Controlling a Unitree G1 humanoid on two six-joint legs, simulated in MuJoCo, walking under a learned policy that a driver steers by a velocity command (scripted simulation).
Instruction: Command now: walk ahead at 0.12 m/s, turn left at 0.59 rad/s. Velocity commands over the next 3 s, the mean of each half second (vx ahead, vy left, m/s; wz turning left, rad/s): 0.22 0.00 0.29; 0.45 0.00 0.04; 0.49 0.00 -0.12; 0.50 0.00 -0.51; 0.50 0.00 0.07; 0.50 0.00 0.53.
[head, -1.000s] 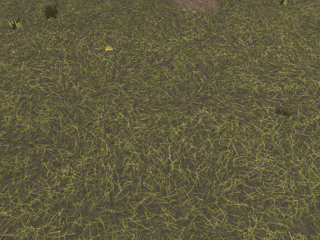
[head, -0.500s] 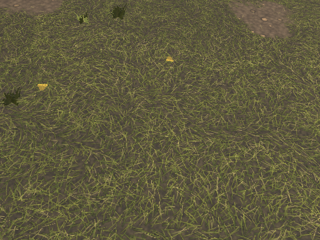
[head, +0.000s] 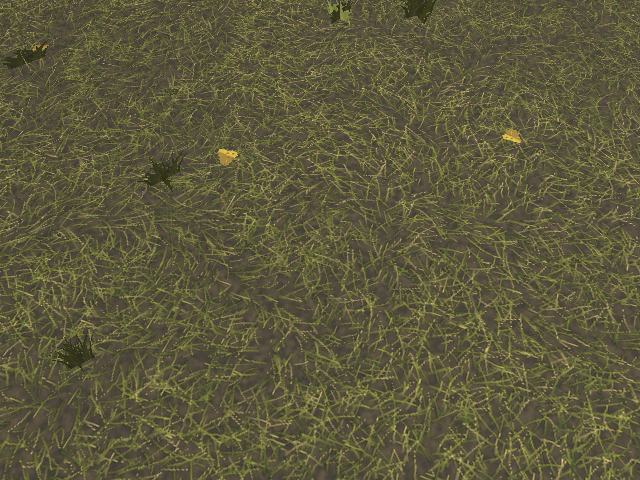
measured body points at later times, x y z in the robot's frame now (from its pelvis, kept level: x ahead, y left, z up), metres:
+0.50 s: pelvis +0.10 +0.05 +0.02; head +0.10 +0.08 +0.47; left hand +0.21 +0.34 -0.10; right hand +0.18 -0.21 -0.08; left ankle +0.05 +0.13 -0.73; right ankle +0.21 -0.11 -0.66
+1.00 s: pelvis +0.36 +0.00 +0.01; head +0.38 -0.01 +0.46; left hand +0.40 +0.28 -0.11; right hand +0.49 -0.26 -0.11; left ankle +0.34 +0.17 -0.64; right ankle +0.38 -0.08 -0.73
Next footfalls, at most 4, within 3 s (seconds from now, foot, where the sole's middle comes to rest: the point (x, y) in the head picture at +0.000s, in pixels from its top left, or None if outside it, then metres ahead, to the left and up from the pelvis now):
0.28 left None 0.09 0.14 -0.77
0.80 right None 0.42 -0.07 -0.77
1.34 left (246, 346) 0.72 0.19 -0.77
1.88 right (360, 248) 0.98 -0.08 -0.77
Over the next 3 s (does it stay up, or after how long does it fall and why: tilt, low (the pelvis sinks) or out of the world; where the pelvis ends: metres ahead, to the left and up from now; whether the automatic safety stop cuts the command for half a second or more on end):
stays up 1.49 -0.12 0.00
